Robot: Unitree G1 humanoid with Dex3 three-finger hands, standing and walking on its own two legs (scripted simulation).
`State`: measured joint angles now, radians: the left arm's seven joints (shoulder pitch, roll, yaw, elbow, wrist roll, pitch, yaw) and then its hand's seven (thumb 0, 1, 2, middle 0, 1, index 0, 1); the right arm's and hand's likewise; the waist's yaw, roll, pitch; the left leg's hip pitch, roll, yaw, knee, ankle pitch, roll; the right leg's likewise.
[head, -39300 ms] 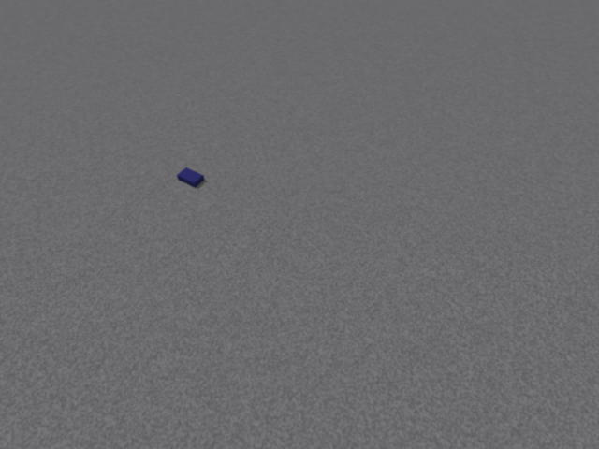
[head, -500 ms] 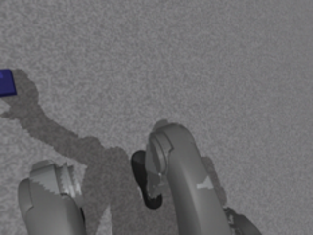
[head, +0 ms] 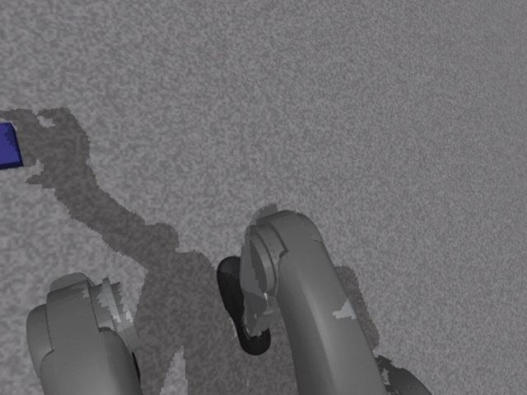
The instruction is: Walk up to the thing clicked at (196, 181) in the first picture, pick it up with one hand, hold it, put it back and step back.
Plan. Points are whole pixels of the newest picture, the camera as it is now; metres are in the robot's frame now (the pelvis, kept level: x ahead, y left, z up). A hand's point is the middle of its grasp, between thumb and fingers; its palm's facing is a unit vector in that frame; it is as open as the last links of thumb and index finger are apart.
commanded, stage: approach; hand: left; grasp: from above
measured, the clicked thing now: out of the picture +0.54 +0.27 -0.31
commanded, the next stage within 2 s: close in in 0.46 s
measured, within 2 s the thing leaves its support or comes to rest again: neither
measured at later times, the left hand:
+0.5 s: hand out of the picture +0.51 +0.28 -0.20, palm faces -0.48 -0.06 -0.87, open 12.3 cm
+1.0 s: hand out of the picture +0.52 +0.27 -0.22, palm faces -0.50 -0.06 -0.86, open 12.4 cm
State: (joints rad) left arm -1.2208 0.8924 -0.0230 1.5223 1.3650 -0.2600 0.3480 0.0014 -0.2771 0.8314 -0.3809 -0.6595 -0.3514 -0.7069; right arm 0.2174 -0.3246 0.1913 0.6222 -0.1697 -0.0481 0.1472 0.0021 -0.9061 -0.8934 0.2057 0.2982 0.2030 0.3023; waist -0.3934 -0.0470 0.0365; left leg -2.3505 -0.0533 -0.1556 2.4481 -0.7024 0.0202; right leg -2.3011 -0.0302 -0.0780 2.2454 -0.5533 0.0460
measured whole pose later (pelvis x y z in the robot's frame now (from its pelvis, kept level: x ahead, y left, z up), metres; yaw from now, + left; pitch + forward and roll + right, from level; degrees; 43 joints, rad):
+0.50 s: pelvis +0.00 -0.01 +0.00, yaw +0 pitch +32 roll -12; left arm -1.16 0.95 0.02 1.43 1.29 -0.29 0.26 0.00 -0.24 0.78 -0.41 -0.65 -0.39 -0.69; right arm 0.20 -0.37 0.21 0.59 -0.18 -0.03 0.12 0.00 -0.91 -0.90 0.21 0.30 0.20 0.30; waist -0.36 -0.07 0.13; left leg -2.34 -0.06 -0.18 2.46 -0.69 -0.01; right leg -2.30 -0.03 -0.09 2.26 -0.53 0.05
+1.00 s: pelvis -0.01 +0.00 +0.00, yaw -1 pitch +33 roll -14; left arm -1.21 1.00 0.04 1.56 1.33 -0.23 0.32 0.00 -0.23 0.78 -0.41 -0.62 -0.38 -0.66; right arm 0.23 -0.35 0.29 0.53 -0.17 -0.03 0.13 0.00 -0.90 -0.90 0.21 0.30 0.20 0.30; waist -0.44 -0.06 0.14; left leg -2.35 -0.05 -0.18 2.46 -0.69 0.02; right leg -2.29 -0.02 -0.10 2.24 -0.53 0.05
